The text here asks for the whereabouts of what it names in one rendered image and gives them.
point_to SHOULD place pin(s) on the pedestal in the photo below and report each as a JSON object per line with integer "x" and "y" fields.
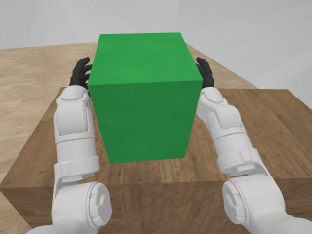
{"x": 180, "y": 195}

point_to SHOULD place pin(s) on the left robot forearm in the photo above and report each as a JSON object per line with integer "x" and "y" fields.
{"x": 74, "y": 139}

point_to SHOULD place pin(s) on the robot left hand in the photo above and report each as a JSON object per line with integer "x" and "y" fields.
{"x": 79, "y": 77}

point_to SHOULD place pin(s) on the carton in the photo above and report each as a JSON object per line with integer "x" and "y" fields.
{"x": 145, "y": 89}

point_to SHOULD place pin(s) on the right robot upper arm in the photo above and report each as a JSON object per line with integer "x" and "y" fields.
{"x": 255, "y": 202}

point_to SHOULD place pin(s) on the left robot upper arm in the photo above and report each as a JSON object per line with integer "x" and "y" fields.
{"x": 79, "y": 209}

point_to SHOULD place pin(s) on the right robot forearm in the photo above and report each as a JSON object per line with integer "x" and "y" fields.
{"x": 236, "y": 156}

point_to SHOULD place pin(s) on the robot right hand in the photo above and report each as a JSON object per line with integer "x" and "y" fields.
{"x": 205, "y": 71}

